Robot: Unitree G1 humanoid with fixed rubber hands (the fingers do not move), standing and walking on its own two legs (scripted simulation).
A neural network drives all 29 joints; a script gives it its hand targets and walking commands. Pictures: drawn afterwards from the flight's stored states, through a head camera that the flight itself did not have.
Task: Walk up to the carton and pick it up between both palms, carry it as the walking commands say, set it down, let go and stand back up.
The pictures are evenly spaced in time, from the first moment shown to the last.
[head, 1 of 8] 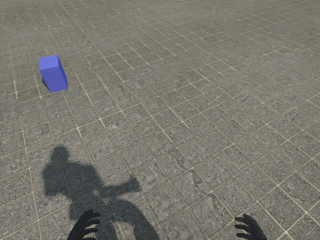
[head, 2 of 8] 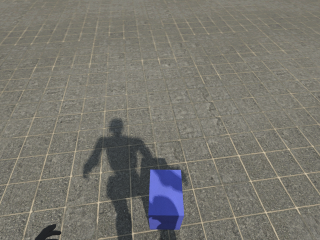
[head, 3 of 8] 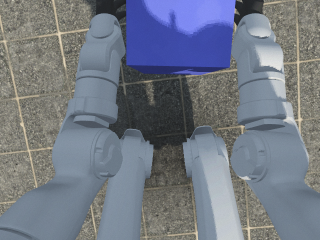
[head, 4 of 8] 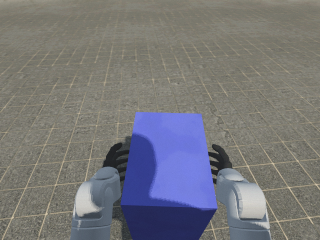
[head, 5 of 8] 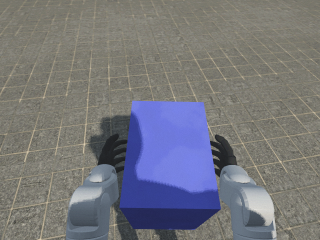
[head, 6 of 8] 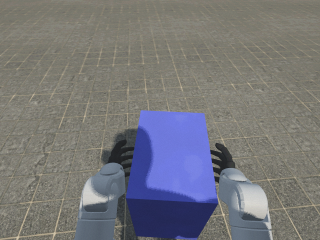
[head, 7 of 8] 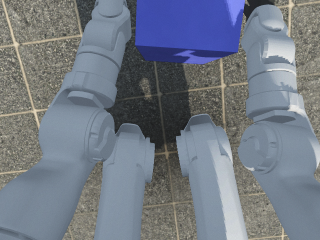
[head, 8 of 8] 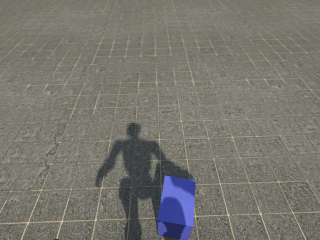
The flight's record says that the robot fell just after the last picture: no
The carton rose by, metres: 0.67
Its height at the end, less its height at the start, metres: +0.00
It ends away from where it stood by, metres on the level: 1.51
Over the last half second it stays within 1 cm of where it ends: yes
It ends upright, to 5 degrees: yes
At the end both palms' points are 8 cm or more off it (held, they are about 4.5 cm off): yes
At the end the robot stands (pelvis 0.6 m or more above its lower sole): yes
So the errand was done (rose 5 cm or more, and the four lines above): yes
